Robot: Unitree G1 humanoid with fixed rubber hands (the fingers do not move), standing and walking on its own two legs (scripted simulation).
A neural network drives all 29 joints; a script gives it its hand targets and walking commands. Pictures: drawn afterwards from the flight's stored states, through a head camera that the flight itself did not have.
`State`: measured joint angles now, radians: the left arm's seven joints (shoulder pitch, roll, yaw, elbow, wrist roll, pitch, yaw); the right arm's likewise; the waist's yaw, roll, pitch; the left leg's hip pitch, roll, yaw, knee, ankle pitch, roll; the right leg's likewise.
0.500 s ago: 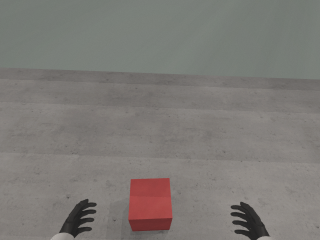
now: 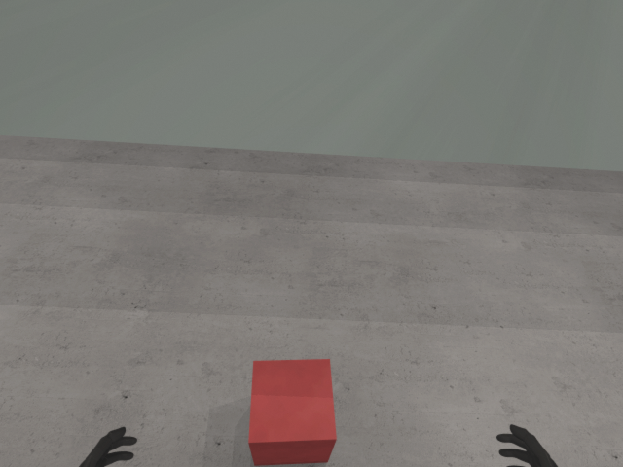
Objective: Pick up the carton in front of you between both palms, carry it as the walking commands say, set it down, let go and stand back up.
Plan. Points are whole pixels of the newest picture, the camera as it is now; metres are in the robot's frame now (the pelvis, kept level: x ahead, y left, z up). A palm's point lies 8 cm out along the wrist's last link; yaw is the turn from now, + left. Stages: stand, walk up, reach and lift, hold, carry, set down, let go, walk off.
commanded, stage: stand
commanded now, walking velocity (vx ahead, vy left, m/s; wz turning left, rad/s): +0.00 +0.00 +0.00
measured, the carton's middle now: (291, 413) +0.39 +0.04 -0.65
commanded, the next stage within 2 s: none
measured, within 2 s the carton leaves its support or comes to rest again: neither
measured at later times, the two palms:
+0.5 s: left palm out of the picture +0.11 +0.30 -0.10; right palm out of the picture +0.11 -0.29 -0.08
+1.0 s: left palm out of the picture +0.07 +0.31 -0.10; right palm out of the picture +0.08 -0.30 -0.09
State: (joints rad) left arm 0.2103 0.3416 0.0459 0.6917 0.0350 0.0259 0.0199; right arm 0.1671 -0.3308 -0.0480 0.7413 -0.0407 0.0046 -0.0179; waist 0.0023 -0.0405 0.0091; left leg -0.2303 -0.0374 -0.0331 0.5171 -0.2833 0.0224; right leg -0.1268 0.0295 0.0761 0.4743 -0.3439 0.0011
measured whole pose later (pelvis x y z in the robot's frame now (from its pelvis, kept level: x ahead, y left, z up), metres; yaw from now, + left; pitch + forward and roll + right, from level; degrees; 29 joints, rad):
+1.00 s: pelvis -0.02 +0.00 +0.01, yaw +0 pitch -2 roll +0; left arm 0.17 0.38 0.01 0.95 0.02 -0.01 0.02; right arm 0.12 -0.36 -0.02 1.00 -0.02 -0.01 -0.02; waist 0.00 -0.02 0.02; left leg -0.16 -0.04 -0.03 0.38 -0.19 0.03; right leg -0.06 0.02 0.08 0.35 -0.25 0.01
